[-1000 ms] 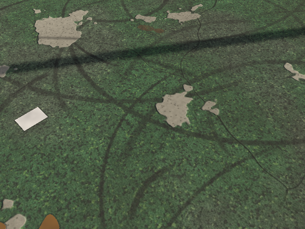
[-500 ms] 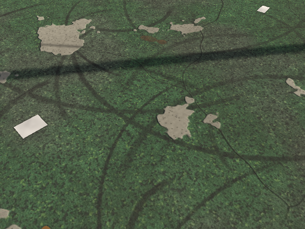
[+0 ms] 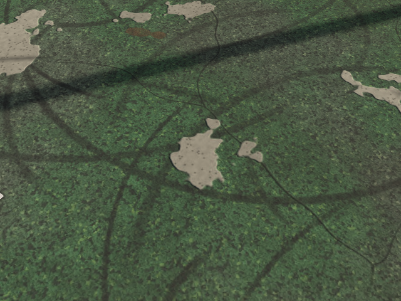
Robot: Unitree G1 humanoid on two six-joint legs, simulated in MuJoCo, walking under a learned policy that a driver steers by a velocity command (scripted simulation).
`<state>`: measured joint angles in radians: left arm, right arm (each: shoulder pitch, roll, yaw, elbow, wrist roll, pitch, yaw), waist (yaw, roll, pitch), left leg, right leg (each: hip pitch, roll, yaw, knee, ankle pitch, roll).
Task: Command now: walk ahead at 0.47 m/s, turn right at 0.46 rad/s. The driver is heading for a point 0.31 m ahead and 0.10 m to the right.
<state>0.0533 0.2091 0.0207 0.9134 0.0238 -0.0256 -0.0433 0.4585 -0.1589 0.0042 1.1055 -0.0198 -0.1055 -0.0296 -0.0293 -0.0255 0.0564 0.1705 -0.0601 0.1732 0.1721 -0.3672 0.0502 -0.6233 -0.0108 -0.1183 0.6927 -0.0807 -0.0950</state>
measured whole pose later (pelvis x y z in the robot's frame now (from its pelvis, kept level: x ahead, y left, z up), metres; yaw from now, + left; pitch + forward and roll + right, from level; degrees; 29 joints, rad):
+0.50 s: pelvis +0.24 -0.02 +0.01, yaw -10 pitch +0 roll -1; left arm 0.31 0.20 0.03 0.99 0.02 -0.04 0.02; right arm 0.13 -0.21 -0.02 0.90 -0.02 -0.02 -0.01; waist 0.05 0.05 0.08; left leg -0.54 0.05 0.03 0.71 -0.10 0.01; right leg -0.04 0.15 0.01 0.31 -0.26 -0.13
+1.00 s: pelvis +0.30 -0.02 +0.01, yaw -11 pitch -1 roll +0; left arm 0.29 0.16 -0.01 1.13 0.01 0.01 0.04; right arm 0.25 -0.19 -0.01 1.04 -0.01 0.01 -0.02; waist -0.01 0.01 0.02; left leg -0.24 -0.04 0.05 0.39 -0.12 0.05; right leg -0.14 0.01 0.03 0.44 -0.28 0.00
